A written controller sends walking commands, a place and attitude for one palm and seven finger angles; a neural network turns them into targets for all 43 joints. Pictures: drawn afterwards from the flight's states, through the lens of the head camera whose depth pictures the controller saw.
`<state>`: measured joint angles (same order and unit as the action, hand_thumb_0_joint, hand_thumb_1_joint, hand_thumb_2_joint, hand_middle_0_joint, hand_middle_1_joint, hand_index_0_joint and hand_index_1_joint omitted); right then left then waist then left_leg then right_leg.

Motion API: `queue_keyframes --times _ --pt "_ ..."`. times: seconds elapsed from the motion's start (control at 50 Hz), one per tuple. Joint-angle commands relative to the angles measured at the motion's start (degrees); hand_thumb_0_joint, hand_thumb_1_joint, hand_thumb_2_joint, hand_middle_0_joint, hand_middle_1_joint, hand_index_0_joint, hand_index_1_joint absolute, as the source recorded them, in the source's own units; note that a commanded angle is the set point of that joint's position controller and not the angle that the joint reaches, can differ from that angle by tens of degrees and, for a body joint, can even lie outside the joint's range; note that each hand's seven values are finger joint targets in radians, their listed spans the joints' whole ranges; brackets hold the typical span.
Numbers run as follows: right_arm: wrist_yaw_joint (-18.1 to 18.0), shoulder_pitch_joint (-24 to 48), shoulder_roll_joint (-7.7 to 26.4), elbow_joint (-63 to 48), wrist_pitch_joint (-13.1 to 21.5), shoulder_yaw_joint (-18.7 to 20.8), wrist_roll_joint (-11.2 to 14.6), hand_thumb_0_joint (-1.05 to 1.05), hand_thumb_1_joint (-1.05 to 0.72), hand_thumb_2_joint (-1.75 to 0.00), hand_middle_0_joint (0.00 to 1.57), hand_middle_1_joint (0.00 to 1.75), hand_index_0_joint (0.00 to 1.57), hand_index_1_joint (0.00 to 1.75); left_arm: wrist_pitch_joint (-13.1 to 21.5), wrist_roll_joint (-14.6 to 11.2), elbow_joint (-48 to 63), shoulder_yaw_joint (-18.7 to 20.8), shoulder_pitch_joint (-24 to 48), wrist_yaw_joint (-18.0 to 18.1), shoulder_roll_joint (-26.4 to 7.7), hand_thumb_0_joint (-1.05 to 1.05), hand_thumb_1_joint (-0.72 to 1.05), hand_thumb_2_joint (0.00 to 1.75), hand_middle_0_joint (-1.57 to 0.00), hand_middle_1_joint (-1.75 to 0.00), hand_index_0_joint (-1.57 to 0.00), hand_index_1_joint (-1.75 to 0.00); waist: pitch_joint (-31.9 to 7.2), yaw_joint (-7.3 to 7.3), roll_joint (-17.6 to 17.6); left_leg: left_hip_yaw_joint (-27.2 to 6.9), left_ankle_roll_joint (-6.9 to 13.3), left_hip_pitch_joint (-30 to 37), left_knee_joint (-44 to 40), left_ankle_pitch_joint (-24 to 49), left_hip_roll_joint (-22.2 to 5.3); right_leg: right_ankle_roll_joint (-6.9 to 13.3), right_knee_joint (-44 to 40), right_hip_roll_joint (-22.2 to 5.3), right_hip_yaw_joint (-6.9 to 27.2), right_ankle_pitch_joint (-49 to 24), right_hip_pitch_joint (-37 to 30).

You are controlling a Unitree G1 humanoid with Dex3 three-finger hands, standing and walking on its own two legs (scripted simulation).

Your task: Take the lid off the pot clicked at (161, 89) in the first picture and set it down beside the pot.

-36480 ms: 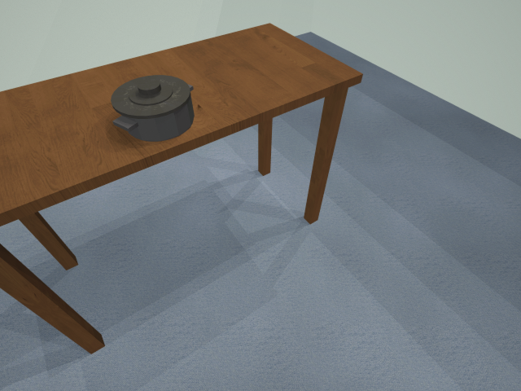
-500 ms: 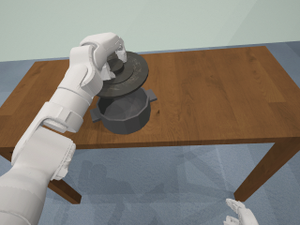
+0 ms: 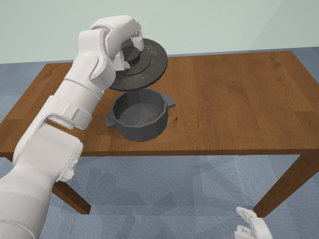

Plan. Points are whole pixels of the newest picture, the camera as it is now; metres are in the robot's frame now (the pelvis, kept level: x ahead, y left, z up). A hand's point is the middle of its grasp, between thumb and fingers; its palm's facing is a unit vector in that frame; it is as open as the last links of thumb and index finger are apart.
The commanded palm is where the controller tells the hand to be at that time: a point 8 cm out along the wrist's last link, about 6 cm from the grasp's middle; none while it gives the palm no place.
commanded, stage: lift the lid straight up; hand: left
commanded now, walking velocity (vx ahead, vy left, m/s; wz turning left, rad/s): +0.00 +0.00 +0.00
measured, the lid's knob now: (129, 55) +0.49 +0.08 +0.23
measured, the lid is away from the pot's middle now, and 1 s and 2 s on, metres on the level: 0.01 0.09 0.20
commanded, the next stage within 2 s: move the lid sideways beside the pot in 0.22 s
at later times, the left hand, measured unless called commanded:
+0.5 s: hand (121, 49) +0.46 +0.09 +0.26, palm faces -0.13 -0.07 -0.99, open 8.6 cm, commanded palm +0.43 +0.12 +0.32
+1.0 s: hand (85, 59) +0.46 +0.18 +0.25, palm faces -0.20 -0.06 -0.98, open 8.6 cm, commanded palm +0.44 +0.19 +0.32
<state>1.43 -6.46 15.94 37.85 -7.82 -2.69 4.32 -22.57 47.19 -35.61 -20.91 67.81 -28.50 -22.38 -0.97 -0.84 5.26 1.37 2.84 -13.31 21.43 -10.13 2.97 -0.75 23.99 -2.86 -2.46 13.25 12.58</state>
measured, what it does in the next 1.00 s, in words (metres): stands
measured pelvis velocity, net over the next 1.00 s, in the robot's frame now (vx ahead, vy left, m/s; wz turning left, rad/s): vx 0.00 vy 0.00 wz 0.00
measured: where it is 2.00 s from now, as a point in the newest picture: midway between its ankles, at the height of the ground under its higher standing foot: outside the picture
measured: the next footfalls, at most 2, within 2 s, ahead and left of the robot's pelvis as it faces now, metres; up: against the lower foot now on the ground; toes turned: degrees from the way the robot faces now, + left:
none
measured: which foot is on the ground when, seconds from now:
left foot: down 0.00-1.00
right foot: down 0.00-1.00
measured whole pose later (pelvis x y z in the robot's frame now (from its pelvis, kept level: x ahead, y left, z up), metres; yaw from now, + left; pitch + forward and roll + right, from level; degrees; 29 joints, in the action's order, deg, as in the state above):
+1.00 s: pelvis +0.00 +0.00 +0.00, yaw +0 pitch +3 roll +0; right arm 0.1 -7.1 17.7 36.3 -9.2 -2.1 5.2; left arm -19.1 49.3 -35.1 -16.4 64.8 -33.6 -33.7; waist 0.4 -1.4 3.8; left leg 0.6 2.5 -14.4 22.9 -11.1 2.0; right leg -0.4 22.8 -1.8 -3.1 13.0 12.3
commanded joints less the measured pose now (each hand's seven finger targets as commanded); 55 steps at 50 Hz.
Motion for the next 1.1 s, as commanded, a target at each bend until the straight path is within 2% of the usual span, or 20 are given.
queue_keyframes --times 0.0,0.1,0.14,0.2,0.26,0.3,0.36,0.42,0.5,0.56,0.62,0.7,0.72,0.78,0.8,0.86,0.94,1.0,1.02,1.08 --pt "-0.5 6.7 6.6 -8.2 2.6 2.6 0.1 0.00 -0.90 -0.90 0.20 0.30 0.20 0.30 0.8 1.6 13.5 10.1 37.1 3.6 -15.2 0.00 0.51 1.14 -0.93 -1.06 -0.78 -0.95 -26.6 -0.09 -7.3 -3.9 0.6 13.8 0.6 17.6 0.4 4.0 -0.7 3.3 0.0 -20.3 -6.1" --pt "-0.2 6.2 6.5 -7.8 1.8 2.5 0.2 0.00 -0.90 -0.90 0.20 0.30 0.20 0.30 -0.2 1.3 7.0 6.9 32.3 3.1 -9.7 0.00 0.51 1.14 -0.93 -1.06 -0.78 -0.95 -22.2 -0.52 -9.6 -3.4 0.6 11.2 0.4 16.0 0.3 3.9 -1.1 3.2 -0.5 -18.7 -3.8" --pt "-0.5 6.6 6.4 -7.5 1.4 2.0 0.1 0.00 -0.90 -0.90 0.20 0.30 0.20 0.30 -0.4 2.7 5.6 7.4 35.0 3.1 -10.9 0.00 0.51 1.14 -0.93 -1.06 -0.78 -0.95 -20.9 -0.48 -10.9 -3.0 0.5 9.7 -0.5 12.4 0.2 3.8 -1.4 3.3 -0.4 -16.4 -3.3" --pt "-0.6 7.0 6.4 -8.6 2.0 2.3 0.2 0.00 -0.90 -0.90 0.20 0.30 0.20 0.30 0.6 1.4 11.0 6.8 36.8 3.4 -10.6 0.00 0.51 1.14 -0.93 -1.06 -0.78 -0.95 -25.7 -0.60 -8.2 -3.4 0.8 12.5 0.4 14.8 0.4 3.9 -0.9 3.1 -0.1 -18.0 -5.0" --pt "-0.9 6.3 6.1 -8.2 2.5 2.0 0.0 0.00 -0.90 -0.90 0.20 0.30 0.20 0.30 0.5 3.5 11.3 10.4 40.9 3.7 -16.4 0.00 0.51 1.14 -0.93 -1.06 -0.78 -0.95 -27.6 -0.16 -8.3 -3.5 0.8 12.6 0.2 15.8 0.5 3.9 -0.6 3.2 0.6 -20.3 -7.2" --pt "-0.8 5.9 6.1 -8.1 2.4 2.3 0.5 0.00 -0.90 -0.90 0.20 0.30 0.20 0.30 0.5 1.6 9.8 6.4 39.2 3.6 -11.0 0.00 0.51 1.14 -0.93 -1.06 -0.78 -0.95 -24.7 -1.31 -8.6 -3.5 0.9 12.0 0.3 14.6 0.5 3.8 -1.2 3.4 -0.1 -18.7 -5.0" --pt "-1.3 5.4 6.4 -7.5 2.5 1.9 -0.1 0.00 -0.90 -0.90 0.20 0.30 0.20 0.30 0.2 4.8 7.2 12.8 38.4 4.5 -19.2 0.00 0.51 1.14 -0.93 -1.06 -0.78 -0.95 -24.6 0.56 -9.7 -3.0 1.0 10.4 -0.3 14.5 0.4 3.8 -1.0 3.3 0.6 -19.7 -7.2" --pt "-1.1 6.1 6.1 -8.5 2.6 1.9 -0.2 0.00 -0.90 -0.90 0.20 0.30 0.20 0.30 0.9 4.8 9.4 12.6 35.9 4.0 -19.1 0.00 0.51 1.14 -0.93 -1.06 -0.78 -0.95 -28.2 1.09 -8.8 -2.7 0.9 10.9 0.0 17.2 0.6 3.7 -0.3 2.8 1.1 -22.6 -9.9" --pt "-0.9 6.5 6.9 -9.2 1.3 2.4 0.6 0.00 -0.90 -0.90 0.20 0.30 0.20 0.30 0.6 3.6 6.4 9.0 29.5 2.5 -14.5 0.00 0.51 1.14 -0.93 -1.06 -0.78 -0.95 -23.2 -0.05 -10.2 -2.0 1.3 9.3 0.5 15.6 0.4 3.5 -1.3 2.7 0.5 -21.5 -7.1" --pt "-1.6 6.0 7.0 -9.1 1.2 2.1 0.5 0.00 -0.90 -0.90 0.20 0.30 0.20 0.30 0.7 4.8 6.7 12.6 32.5 1.9 -20.8 0.00 0.51 1.14 -0.93 -1.06 -0.78 -0.95 -22.6 0.18 -12.1 -1.5 1.8 8.2 0.1 12.9 0.7 3.0 -1.8 2.7 1.2 -21.0 -8.0" --pt "-1.8 6.0 6.9 -9.8 1.9 2.2 0.4 0.00 -0.90 -0.90 0.20 0.30 0.20 0.30 1.8 5.0 13.7 13.9 37.5 1.4 -24.7 0.00 0.51 1.14 -0.93 -1.06 -0.78 -0.95 -28.0 0.04 -8.7 -2.0 2.0 10.9 1.0 16.1 1.1 3.0 -0.8 2.6 1.8 -24.9 -10.9" --pt "-1.7 5.5 7.4 -9.9 1.8 2.9 0.8 0.00 -0.90 -0.90 0.20 0.30 0.20 0.30 2.0 3.9 12.5 11.4 32.7 -0.3 -21.9 0.00 0.51 1.14 -0.93 -1.06 -0.78 -0.95 -26.4 -0.70 -6.5 -2.2 2.2 12.3 2.2 18.6 1.1 3.3 -1.2 3.0 1.1 -26.0 -8.7" --pt "-1.6 5.0 7.2 -9.2 1.7 2.7 0.7 0.00 -0.90 -0.90 0.20 0.30 0.20 0.30 1.9 4.7 11.4 13.4 33.2 -0.4 -24.5 0.00 0.51 1.14 -0.93 -1.06 -0.78 -0.95 -25.3 -0.46 -7.5 -2.2 2.0 11.4 1.7 17.5 1.0 3.1 -1.2 3.1 1.2 -24.8 -8.4" --pt "-1.7 5.0 7.7 -8.6 0.8 2.5 1.3 0.00 -0.90 -0.90 0.20 0.30 0.20 0.30 2.0 4.2 6.2 10.6 32.1 -1.5 -22.2 0.00 0.51 1.14 -0.93 -1.06 -0.78 -0.95 -19.5 -1.45 -7.8 -1.9 1.9 9.1 0.9 12.8 1.0 3.0 -2.1 3.2 0.5 -20.6 -5.1" --pt "-1.6 5.1 8.1 -9.2 0.7 3.0 1.4 0.00 -0.90 -0.90 0.20 0.30 0.20 0.30 2.1 3.0 8.1 8.6 30.4 -1.6 -19.4 0.00 0.51 1.14 -0.93 -1.06 -0.78 -0.95 -20.7 -1.69 -7.1 -2.4 1.9 10.7 1.6 14.7 0.9 3.3 -2.0 3.3 0.0 -21.2 -4.6" --pt "-1.5 5.1 7.9 -9.7 1.1 3.0 0.7 0.00 -0.90 -0.90 0.20 0.30 0.20 0.30 3.6 4.7 14.9 13.5 35.4 -1.3 -26.5 0.00 0.51 1.14 -0.93 -1.06 -0.78 -0.95 -27.5 -0.94 -3.9 -2.9 2.0 13.5 2.6 17.9 1.1 3.5 -1.0 3.5 1.0 -23.4 -7.5" --pt "-1.7 4.2 8.2 -8.8 0.7 3.2 0.8 0.00 -0.90 -0.90 0.20 0.30 0.20 0.30 4.3 4.4 12.6 14.3 34.8 -1.7 -27.8 0.00 0.51 1.14 -0.93 -1.06 -0.78 -0.95 -25.8 -1.55 -4.2 -3.4 1.9 13.5 2.6 18.1 0.8 3.5 -1.6 3.9 0.4 -22.2 -5.8" --pt "-1.7 3.4 8.8 -8.2 0.3 3.3 1.4 0.00 -0.90 -0.90 0.20 0.30 0.20 0.30 3.9 3.1 8.1 10.7 32.3 -2.1 -23.9 0.00 0.51 1.14 -0.93 -1.06 -0.78 -0.95 -21.3 -2.29 -3.6 -3.6 1.5 12.7 1.8 16.5 0.6 3.8 -2.2 4.0 -0.6 -19.3 -2.6" --pt "-1.6 3.2 8.4 -8.5 0.8 3.2 1.0 0.00 -0.90 -0.90 0.20 0.30 0.20 0.30 4.6 4.0 13.3 14.5 36.4 -1.6 -28.6 0.00 0.51 1.14 -0.93 -1.06 -0.78 -0.95 -25.1 -1.36 -4.0 -4.1 1.2 13.5 1.4 17.5 0.6 3.6 -1.8 4.1 -0.2 -20.1 -5.2" --pt "-1.3 3.7 8.2 -9.1 0.9 3.3 0.6 0.00 -0.90 -0.90 0.20 0.30 0.20 0.30 5.5 4.7 13.7 14.1 34.5 -1.8 -27.7 0.00 0.51 1.14 -0.93 -1.06 -0.78 -0.95 -27.6 -1.25 -1.8 -4.4 1.3 15.7 2.7 21.5 0.6 3.8 -1.4 4.2 0.0 -20.9 -4.6"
